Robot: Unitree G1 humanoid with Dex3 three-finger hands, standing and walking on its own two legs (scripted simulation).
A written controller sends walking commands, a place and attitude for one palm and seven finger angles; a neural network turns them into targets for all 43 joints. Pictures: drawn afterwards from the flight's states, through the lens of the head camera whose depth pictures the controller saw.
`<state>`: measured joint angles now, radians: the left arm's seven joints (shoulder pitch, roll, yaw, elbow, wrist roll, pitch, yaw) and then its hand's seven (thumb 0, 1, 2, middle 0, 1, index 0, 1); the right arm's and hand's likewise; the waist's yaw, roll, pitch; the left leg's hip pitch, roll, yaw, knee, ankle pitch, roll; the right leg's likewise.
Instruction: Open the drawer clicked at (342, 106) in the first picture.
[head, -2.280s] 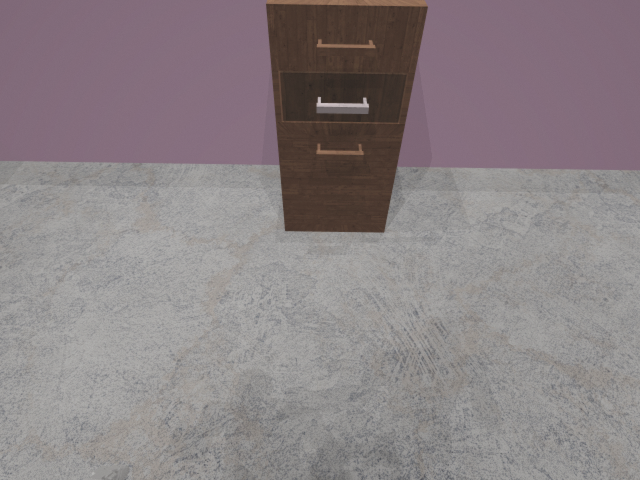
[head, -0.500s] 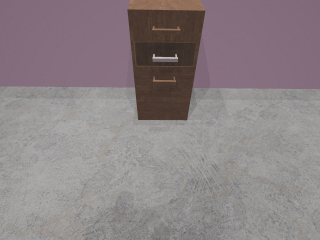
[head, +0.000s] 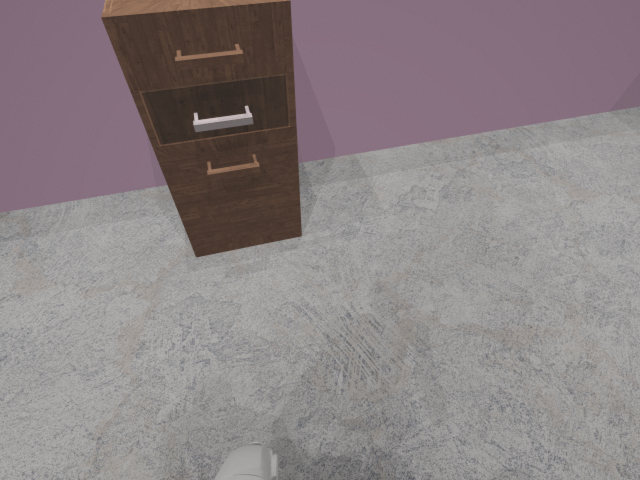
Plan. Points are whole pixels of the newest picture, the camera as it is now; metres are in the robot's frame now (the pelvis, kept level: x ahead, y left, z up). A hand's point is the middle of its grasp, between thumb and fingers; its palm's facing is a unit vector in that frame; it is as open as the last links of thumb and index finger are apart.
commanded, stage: walk to a spot facing it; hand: left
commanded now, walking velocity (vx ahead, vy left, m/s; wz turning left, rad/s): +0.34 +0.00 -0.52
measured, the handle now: (222, 117) +1.02 +0.36 -0.14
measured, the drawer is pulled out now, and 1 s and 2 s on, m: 0.00 0.00 0.00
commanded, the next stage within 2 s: none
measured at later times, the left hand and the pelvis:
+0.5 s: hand (182, 361) +0.31 +0.26 -0.16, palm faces -0.23 -0.95 -0.19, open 7.3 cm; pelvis +0.18 +0.09 +0.00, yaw -18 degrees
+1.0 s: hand (268, 298) +0.45 +0.14 -0.16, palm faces -0.56 -0.80 -0.22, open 7.3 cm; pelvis +0.25 +0.05 -0.01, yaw -35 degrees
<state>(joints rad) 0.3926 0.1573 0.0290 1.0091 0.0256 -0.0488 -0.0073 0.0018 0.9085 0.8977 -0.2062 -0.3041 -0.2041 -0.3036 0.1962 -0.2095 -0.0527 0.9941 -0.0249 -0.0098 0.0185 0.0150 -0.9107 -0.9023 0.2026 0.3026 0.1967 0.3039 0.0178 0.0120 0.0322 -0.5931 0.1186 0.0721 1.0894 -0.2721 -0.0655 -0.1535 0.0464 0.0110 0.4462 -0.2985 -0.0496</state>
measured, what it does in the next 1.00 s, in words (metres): walks ahead, turning right: left foot, then right foot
